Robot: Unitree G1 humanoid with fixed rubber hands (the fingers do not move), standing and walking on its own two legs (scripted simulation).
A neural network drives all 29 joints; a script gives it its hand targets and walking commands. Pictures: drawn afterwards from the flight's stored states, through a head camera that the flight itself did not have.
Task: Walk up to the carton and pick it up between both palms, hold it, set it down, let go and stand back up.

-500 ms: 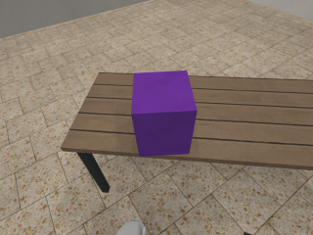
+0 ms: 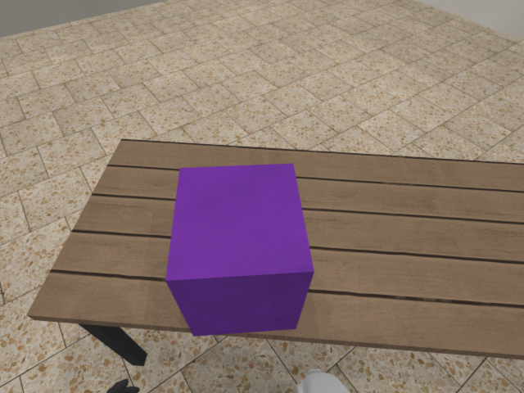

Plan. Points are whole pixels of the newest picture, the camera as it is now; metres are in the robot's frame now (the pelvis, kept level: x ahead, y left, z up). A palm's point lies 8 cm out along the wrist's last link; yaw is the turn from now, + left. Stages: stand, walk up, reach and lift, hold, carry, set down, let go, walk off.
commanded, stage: walk up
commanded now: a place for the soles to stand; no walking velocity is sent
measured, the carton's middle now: (241, 253) +0.37 +0.03 -0.05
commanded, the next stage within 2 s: none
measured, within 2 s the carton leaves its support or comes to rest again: neither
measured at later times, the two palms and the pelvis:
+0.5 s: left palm out of the picture +0.05 +0.28 -0.12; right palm out of the picture +0.05 -0.23 -0.11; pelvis -0.04 +0.01 -0.01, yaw +1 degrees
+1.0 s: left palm out of the picture +0.02 +0.26 -0.11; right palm out of the picture +0.00 -0.22 -0.11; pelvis -0.04 +0.02 +0.01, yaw -1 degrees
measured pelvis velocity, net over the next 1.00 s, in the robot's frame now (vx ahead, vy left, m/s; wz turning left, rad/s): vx -0.04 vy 0.02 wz -0.02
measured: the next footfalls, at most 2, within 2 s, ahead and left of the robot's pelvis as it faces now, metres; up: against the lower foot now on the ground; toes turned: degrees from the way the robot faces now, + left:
right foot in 0.02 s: +0.13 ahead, -0.15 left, +0.00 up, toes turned -1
left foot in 0.42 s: -0.02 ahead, +0.12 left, +0.00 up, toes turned +0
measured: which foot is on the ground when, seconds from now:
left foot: down 0.00-0.04, up 0.06-0.40, down 0.42-1.00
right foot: up 0.00-0.00, down 0.02-0.44, up 0.46-0.68, down 0.70-1.00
